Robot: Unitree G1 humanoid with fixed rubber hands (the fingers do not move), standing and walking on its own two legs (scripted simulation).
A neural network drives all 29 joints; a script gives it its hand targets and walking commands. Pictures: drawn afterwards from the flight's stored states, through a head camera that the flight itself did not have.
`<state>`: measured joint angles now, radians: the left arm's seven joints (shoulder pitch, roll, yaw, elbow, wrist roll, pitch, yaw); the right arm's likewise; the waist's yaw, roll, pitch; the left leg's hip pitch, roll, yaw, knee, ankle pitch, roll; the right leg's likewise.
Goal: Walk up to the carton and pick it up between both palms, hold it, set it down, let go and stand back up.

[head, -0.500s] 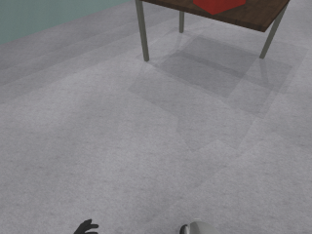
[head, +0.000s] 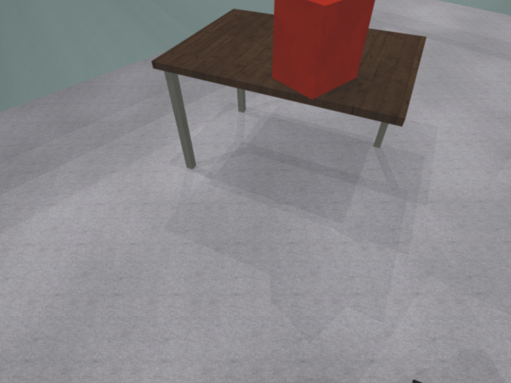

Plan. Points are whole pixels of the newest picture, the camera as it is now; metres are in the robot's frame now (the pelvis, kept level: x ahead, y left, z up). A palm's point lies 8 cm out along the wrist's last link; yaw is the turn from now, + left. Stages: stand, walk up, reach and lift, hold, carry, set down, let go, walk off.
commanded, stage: walk up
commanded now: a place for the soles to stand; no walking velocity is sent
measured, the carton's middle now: (319, 37) +1.21 -0.18 +0.03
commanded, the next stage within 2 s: none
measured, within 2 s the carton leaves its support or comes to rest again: neither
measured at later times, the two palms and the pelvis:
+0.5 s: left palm (166, 249) +0.40 +0.22 -0.08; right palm (424, 368) +0.20 -0.26 -0.13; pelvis +0.25 +0.00 +0.00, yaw -15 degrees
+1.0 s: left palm (152, 178) +0.63 +0.31 -0.10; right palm (352, 244) +0.43 -0.17 -0.09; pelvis +0.48 +0.09 +0.01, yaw -22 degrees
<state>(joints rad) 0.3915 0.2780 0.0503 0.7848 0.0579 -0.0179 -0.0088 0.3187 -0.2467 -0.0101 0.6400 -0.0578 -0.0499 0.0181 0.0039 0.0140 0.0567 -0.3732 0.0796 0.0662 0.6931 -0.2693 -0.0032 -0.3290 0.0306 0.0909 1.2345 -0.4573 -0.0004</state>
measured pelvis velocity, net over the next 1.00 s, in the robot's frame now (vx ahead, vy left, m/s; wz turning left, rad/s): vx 0.48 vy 0.09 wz -0.39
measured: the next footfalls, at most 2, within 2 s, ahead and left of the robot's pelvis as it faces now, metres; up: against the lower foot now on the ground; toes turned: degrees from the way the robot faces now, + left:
right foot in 0.34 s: +0.32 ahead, -0.11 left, +0.00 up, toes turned -14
left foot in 0.84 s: +0.60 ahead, +0.16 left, +0.00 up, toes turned -14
